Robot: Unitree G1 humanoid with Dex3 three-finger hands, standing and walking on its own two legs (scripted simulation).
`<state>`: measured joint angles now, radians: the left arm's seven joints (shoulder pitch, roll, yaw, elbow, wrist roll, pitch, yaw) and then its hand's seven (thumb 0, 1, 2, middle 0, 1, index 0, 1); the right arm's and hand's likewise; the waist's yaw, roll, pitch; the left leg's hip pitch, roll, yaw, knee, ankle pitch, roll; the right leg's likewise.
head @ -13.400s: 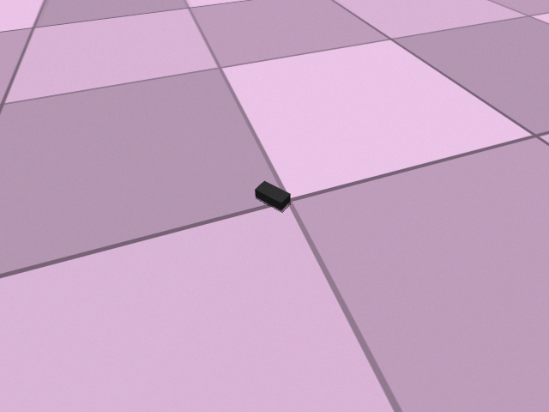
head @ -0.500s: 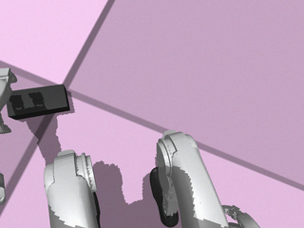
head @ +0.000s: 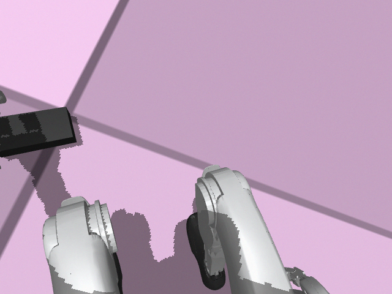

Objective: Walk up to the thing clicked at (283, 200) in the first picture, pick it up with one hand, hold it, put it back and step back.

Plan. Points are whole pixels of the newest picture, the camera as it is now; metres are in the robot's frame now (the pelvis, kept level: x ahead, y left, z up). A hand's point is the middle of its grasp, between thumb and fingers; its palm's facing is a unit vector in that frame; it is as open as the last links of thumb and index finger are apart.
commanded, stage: rise first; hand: left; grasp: from above
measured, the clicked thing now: (34, 131) +0.50 +0.28 -0.30
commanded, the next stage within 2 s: approach in 1.10 s
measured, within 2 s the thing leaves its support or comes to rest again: neither
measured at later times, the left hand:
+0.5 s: hand out of the picture +0.45 +0.32 -0.18, palm faces -0.45 -0.06 -0.89, open 14.0 cm
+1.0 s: hand out of the picture +0.45 +0.32 -0.18, palm faces -0.46 -0.06 -0.88, open 13.8 cm
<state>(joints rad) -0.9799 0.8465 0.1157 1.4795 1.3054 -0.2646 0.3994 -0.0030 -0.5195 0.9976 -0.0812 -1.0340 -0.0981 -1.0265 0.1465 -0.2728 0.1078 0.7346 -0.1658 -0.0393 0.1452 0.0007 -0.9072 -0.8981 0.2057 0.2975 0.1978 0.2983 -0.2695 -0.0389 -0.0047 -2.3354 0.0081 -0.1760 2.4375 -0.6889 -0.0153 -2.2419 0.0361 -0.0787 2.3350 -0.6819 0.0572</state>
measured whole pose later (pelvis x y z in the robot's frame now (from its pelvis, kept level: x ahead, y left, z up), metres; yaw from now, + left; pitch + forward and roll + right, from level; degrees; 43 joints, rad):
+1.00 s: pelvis +0.00 +0.00 +0.00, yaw +0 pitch +32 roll -10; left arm -0.99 0.86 0.09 1.49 1.30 -0.27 0.38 0.00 -0.49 0.98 -0.14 -0.95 -0.14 -0.97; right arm 0.15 -0.28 0.13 0.72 -0.16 -0.05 0.15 0.00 -0.91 -0.90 0.21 0.30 0.20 0.30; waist -0.28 -0.04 0.01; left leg -2.34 0.00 -0.18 2.44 -0.68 -0.02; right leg -2.24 0.04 -0.09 2.33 -0.67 0.05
